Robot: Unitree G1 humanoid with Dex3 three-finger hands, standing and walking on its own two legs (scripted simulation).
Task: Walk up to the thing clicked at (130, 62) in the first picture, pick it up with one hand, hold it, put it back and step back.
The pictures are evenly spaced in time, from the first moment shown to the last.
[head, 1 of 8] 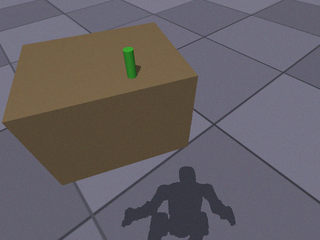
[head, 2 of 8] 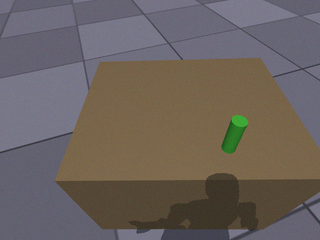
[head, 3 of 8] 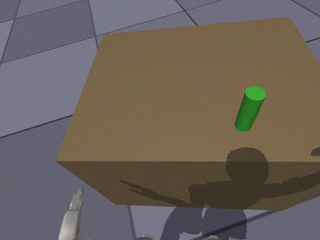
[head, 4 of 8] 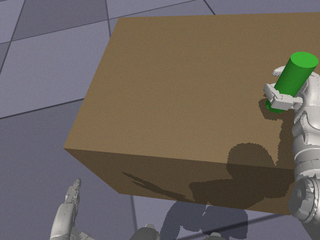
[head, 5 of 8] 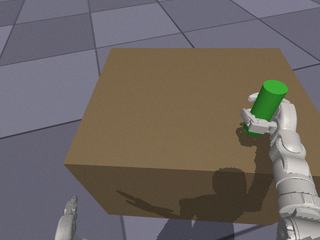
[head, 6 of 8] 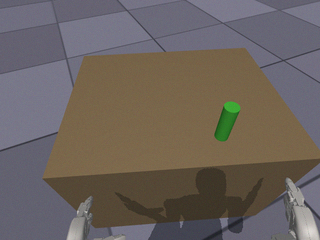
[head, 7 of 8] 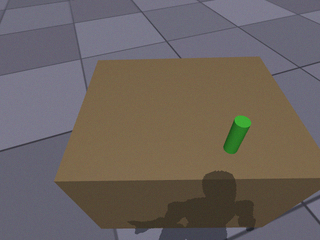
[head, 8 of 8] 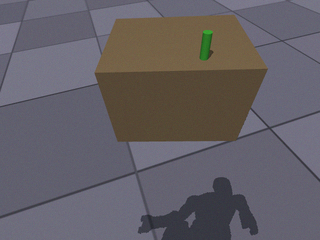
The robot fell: no
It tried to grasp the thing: yes
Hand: right
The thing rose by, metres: 0.24
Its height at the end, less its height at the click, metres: +0.00
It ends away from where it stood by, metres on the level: 0.01
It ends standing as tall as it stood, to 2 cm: yes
